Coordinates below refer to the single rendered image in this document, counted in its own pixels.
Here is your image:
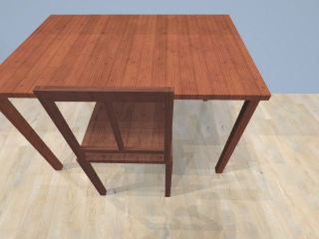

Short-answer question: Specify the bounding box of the chair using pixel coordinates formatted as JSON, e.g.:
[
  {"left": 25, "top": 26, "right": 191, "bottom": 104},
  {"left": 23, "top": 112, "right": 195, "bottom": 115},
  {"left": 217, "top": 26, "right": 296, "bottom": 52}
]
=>
[{"left": 33, "top": 86, "right": 174, "bottom": 197}]

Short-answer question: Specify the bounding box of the table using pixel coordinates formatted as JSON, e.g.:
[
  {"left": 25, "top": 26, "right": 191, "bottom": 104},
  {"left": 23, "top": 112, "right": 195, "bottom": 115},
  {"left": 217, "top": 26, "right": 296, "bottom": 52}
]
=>
[{"left": 0, "top": 14, "right": 271, "bottom": 174}]

